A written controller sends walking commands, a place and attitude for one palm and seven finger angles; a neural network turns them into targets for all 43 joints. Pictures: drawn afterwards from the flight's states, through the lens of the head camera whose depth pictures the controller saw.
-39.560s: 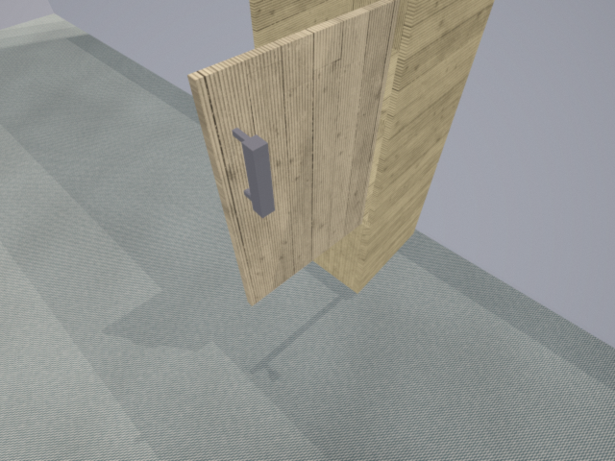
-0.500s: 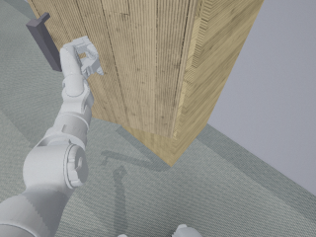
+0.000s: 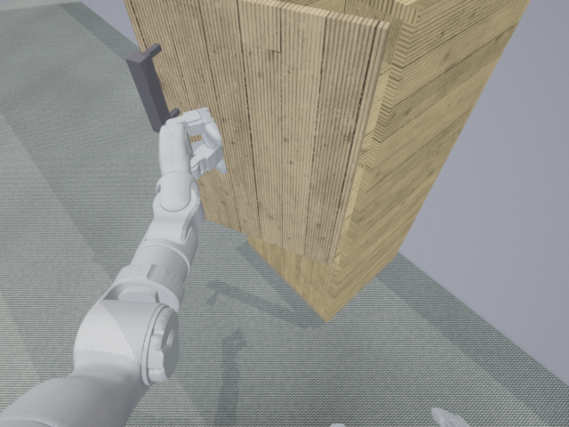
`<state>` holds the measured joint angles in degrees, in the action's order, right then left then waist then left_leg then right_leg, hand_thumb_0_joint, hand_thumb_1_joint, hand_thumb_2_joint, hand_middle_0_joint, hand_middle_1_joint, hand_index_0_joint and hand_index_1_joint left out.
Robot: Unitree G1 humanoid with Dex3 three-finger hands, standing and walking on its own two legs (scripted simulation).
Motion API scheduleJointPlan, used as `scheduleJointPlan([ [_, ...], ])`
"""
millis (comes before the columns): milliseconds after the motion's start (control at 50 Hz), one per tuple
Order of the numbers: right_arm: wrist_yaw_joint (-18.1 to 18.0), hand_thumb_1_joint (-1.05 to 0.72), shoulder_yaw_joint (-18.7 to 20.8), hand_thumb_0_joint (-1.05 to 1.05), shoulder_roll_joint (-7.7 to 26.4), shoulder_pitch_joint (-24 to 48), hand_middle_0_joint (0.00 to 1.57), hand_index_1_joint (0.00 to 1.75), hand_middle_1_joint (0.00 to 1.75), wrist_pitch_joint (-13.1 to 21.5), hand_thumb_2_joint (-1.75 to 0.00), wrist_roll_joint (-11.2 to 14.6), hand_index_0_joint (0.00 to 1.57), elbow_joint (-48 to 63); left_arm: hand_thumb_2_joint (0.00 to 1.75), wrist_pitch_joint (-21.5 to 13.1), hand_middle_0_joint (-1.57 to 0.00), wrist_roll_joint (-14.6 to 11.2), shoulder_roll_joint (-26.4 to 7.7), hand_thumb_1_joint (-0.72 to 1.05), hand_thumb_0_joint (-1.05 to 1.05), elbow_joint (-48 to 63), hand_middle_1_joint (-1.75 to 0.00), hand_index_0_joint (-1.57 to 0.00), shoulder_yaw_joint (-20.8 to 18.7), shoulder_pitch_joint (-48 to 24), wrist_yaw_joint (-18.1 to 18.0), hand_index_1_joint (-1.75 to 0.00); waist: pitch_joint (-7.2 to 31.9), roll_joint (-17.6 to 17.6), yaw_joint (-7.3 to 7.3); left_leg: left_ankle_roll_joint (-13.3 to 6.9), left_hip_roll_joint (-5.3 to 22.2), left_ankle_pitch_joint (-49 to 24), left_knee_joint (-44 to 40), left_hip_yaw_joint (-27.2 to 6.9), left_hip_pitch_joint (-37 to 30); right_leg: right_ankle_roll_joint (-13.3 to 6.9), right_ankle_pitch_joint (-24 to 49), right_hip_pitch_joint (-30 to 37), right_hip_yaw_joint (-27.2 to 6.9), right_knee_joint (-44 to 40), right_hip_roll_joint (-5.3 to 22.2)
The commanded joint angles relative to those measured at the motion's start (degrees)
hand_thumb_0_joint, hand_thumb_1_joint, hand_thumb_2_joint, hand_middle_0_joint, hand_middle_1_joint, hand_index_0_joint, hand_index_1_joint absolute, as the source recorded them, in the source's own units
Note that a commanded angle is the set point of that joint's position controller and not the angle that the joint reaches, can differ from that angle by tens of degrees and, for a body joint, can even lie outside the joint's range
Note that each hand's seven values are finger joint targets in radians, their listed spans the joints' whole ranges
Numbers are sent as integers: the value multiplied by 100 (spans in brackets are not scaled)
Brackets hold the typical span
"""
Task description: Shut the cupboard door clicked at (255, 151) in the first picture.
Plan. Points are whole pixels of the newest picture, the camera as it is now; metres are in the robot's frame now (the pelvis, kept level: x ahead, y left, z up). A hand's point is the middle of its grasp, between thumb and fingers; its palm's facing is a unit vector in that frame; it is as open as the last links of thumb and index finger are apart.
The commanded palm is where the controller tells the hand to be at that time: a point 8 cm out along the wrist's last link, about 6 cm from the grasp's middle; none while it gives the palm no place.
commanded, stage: draw the hand back to the body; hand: left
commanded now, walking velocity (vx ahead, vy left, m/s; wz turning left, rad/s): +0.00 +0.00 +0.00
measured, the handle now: (159, 89) +0.65 +0.20 +0.11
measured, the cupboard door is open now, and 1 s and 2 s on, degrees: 24 24 24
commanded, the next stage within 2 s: step back with the hand held close in 1.56 s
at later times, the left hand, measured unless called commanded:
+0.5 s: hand (140, 198) +0.36 +0.16 +0.15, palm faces +0.12 -0.99 -0.01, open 3.1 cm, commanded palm +0.32 +0.21 +0.16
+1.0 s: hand (12, 284) +0.25 +0.25 +0.18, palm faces +0.36 -0.87 -0.34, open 4.7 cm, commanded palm +0.20 +0.29 +0.19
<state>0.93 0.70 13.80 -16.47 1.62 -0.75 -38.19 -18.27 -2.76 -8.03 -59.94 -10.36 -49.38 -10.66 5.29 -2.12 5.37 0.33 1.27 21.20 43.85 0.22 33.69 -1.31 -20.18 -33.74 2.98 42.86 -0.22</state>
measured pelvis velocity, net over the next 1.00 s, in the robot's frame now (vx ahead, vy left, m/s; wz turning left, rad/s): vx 0.02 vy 0.01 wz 0.00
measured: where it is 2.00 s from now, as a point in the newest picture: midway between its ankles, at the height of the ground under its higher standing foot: outside the picture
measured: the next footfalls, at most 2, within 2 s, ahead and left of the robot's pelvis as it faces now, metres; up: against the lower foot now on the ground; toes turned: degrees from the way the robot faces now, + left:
none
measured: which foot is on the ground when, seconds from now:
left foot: down 0.00-1.00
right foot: down 0.00-1.00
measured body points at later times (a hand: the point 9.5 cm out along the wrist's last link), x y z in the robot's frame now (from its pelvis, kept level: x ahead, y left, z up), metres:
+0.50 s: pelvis +0.00 +0.01 +0.02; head +0.00 -0.01 +0.47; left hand +0.35 +0.21 +0.16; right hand +0.13 -0.25 -0.08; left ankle +0.00 +0.12 -0.71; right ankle +0.01 -0.10 -0.71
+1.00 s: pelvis +0.02 +0.01 +0.03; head +0.00 -0.02 +0.48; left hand +0.22 +0.29 +0.20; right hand +0.21 -0.19 -0.06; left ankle +0.00 +0.12 -0.71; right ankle +0.01 -0.10 -0.71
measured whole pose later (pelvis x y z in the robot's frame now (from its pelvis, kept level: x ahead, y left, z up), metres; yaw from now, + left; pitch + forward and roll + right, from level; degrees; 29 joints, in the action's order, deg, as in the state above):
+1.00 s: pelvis +0.02 +0.01 +0.03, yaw +0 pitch -3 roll +0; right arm -4.0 -2.7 12.1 -10.8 1.7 0.7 -35.3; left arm -3.0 -3.2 -17.2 13.4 -12.4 16.2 -4.8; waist 0.0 -4.9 -3.3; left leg -0.7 -0.2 14.4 23.2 0.8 5.4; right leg 0.1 -13.5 -5.5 2.4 22.4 0.7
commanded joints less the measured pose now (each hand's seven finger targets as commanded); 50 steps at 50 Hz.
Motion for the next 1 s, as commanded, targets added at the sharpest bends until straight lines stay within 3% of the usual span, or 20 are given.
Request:
scheduleJointPlan([
  [0,-22,-90,243,0,791,-661,20,30,30,121,-90,-16,20,422,90,-487,-130,-1,-1145,90,0,1128,-150,-130,-407,-2334,25,-150,2216,343,21,-152,-260,-1313,-435,77,-937,40,2027,1168,-211,-483,-113],
  [40,2,-90,231,0,777,-617,20,30,30,109,-90,2,20,588,90,-474,-130,-36,-1097,90,0,1483,-150,-130,-416,-1657,124,-150,2421,336,-146,-159,-248,-1604,-485,120,-1020,28,2343,1455,-189,-450,-122],
  [80,1,-90,242,0,782,-545,20,30,30,88,-90,48,20,700,90,-376,-130,-86,-1157,90,0,1904,-150,-130,-431,-1332,230,-150,2300,429,-206,-166,-226,-1614,-565,175,-1010,36,2416,1619,-188,-529,-132],
  [120,-42,-90,267,0,807,-464,20,30,30,58,-90,98,20,828,90,-246,-130,-206,-1286,90,0,2420,-150,-130,-559,-713,320,-150,2247,777,-324,-189,-199,-1675,-676,208,-1012,52,2514,1929,-194,-636,-143],
  [160,-83,-90,246,0,765,-283,20,30,30,82,-90,167,20,900,90,-90,-130,-326,-1173,90,0,3097,-150,-130,-395,-689,423,-150,1997,581,-307,-202,-190,-1537,-808,249,-1142,70,2375,1918,-211,-802,-133],
  [220,-171,-90,254,0,740,-102,20,30,30,150,-90,215,20,962,90,88,-130,-423,-1180,90,0,4088,-150,-130,-292,-359,528,-150,1977,376,-348,-222,-168,-1625,-923,263,-1478,72,2328,2053,-200,-928,-147],
  [300,-289,-90,195,0,697,213,20,30,30,287,-90,295,20,931,90,434,-130,-557,-992,90,0,4664,-150,-130,-24,213,740,-150,1437,272,-344,-232,-159,-1266,-1151,217,-1673,70,1751,1879,-174,-1204,-152],
  [340,-347,-90,156,0,687,373,20,30,30,339,-90,336,20,946,90,638,-130,-629,-1073,90,0,4886,-150,-130,-74,566,831,-150,1275,126,-432,-224,-172,-1195,-1259,198,-1774,58,1576,1910,-179,-1307,-122],
  [440,-437,-90,59,0,647,764,20,30,30,462,-90,399,20,1091,90,1140,-119,-814,-1027,90,0,5639,-138,-119,-73,1519,1053,-138,1110,212,-603,-204,-179,-1244,-1479,133,-2032,46,1503,2109,-103,-1439,-91],
  [460,-450,-90,36,0,642,854,20,30,30,467,-90,417,20,1104,90,1248,-116,-815,-1075,90,0,5740,-135,-116,-102,1686,1096,-135,984,216,-615,-197,-174,-1240,-1512,132,-2057,40,1490,2100,-86,-1459,-97],
  [480,-475,-90,40,0,551,904,20,30,30,420,-90,347,20,1158,90,1037,-113,-311,-1415,90,0,6322,-132,-113,260,1996,891,-132,764,260,-507,-208,-177,-1227,-1771,168,-2238,98,1393,2131,-255,-1728,0],
  [520,-509,-90,16,0,571,995,20,30,30,340,-90,319,20,1154,90,1017,-108,-237,-1408,90,0,6455,-126,-108,193,2741,741,-126,586,337,-571,-218,-154,-1267,-1920,142,-2317,96,1357,2322,-207,-1875,-12],
  [560,-534,-90,-51,0,526,1136,20,30,30,265,-90,308,20,1172,90,1034,-102,-193,-1412,90,0,6638,-120,-102,198,2874,699,-120,236,318,-550,-207,-135,-1187,-2088,147,-2370,102,1228,2333,-192,-2034,-7],
  [620,-573,-90,-82,0,513,1206,20,30,30,214,-90,278,20,1174,90,1061,-94,-133,-1577,90,0,6961,-111,-94,56,3117,646,-111,105,93,-563,-209,-116,-1221,-2241,142,-2605,83,1184,2441,-194,-2222,-22],
  [700,-562,-90,-136,0,463,1268,20,30,30,249,-90,219,20,1227,90,1062,-83,-78,-1580,90,0,7659,-99,-83,-20,3538,582,-99,345,-330,-626,-153,-119,-1597,-2376,91,-2933,35,1507,2751,-111,-2239,-34],
  [720,-566,-90,-126,0,492,1262,20,30,30,256,-90,195,20,1212,90,1086,-81,-81,-1704,90,0,7742,-96,-81,-141,3839,569,-96,385,-190,-657,-172,-113,-1728,-2378,102,-2946,46,1645,2866,-119,-2269,-31],
  [780,-544,-90,-139,0,452,1304,20,30,30,277,-90,166,20,1252,90,1106,-72,-83,-1652,90,0,8142,-87,-72,-210,4378,548,-87,386,-115,-684,-140,-98,-2005,-2387,72,-3001,50,1866,2966,-63,-2238,-33],
  [820,-545,-90,-124,0,477,1335,20,30,30,273,-90,152,20,1226,90,1144,-67,-86,-1772,90,0,8132,-81,-67,-410,4864,537,-81,193,-21,-732,-141,-101,-2023,-2410,91,-2903,61,1871,2987,-54,-2297,-34],
  [840,-528,-90,-136,0,448,1348,20,30,30,274,-90,156,20,1245,90,1138,-64,-77,-1701,90,0,8310,-78,-64,-376,4927,545,-78,145,-111,-715,-123,-94,-2040,-2426,80,-2906,60,1862,2978,-50,-2280,-17],
  [980,-520,-90,-61,0,432,1337,20,30,30,351,-90,124,20,1237,90,1100,-45,-91,-2057,90,0,8954,-57,-45,-1060,6115,480,-57,303,-93,-844,-109,-81,-2545,-2302,101,-2916,94,2216,3132,-11,-2172,10],
])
